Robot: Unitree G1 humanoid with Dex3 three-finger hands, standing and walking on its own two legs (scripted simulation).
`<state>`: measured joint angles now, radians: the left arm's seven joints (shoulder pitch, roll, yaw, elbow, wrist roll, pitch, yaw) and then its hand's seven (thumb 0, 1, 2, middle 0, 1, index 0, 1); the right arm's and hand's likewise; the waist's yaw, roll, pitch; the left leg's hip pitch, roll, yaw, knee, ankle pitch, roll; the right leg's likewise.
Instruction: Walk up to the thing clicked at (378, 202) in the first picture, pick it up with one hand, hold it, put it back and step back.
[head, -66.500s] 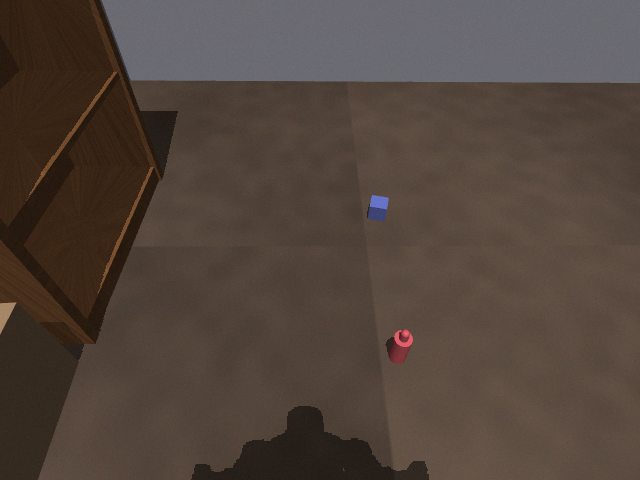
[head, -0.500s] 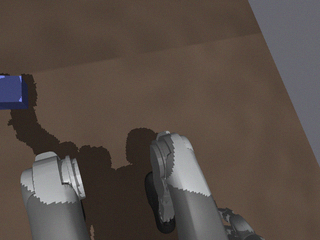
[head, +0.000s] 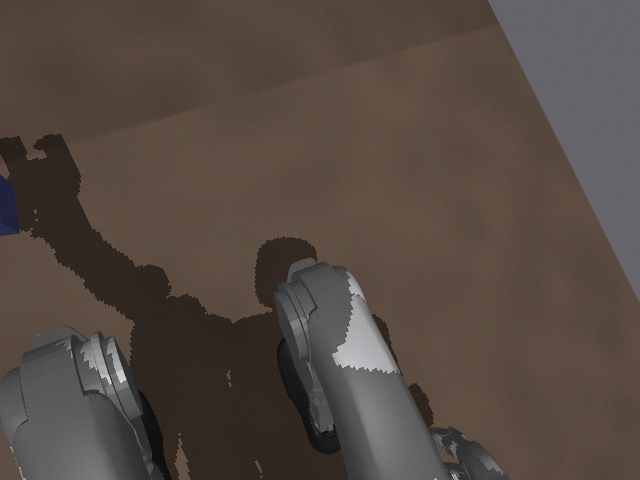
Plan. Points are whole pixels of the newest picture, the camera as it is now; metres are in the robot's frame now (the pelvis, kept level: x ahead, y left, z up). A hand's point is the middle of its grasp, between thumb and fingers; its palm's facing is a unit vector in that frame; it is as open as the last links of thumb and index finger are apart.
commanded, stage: approach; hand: left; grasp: from above
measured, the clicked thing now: out of the picture +0.50 +0.31 -0.29
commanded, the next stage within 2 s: rest palm in 0.82 s
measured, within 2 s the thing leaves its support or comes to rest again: neither
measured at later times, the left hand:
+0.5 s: hand out of the picture +0.49 +0.33 -0.15, palm faces -0.40 -0.01 -0.91, open 13.9 cm
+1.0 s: hand out of the picture +0.51 +0.31 -0.16, palm faces -0.36 -0.02 -0.93, open 13.9 cm
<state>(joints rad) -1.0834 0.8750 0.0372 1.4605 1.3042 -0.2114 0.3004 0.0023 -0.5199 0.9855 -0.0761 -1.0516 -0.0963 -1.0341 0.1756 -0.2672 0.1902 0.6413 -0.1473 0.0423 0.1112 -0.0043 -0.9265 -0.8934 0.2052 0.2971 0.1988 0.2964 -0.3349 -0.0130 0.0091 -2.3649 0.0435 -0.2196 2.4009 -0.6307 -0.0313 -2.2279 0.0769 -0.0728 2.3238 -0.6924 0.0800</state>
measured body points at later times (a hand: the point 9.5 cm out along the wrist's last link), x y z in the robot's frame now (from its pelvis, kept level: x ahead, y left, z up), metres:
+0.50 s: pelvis +0.00 +0.00 +0.00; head +0.24 +0.11 +0.36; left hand +0.51 +0.33 -0.10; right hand +0.08 -0.27 -0.09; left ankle +0.08 +0.14 -0.29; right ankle +0.10 -0.13 -0.29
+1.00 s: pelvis +0.00 +0.00 -0.01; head +0.25 +0.11 +0.36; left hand +0.52 +0.31 -0.11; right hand +0.04 -0.26 -0.08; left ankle +0.08 +0.14 -0.29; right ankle +0.10 -0.13 -0.29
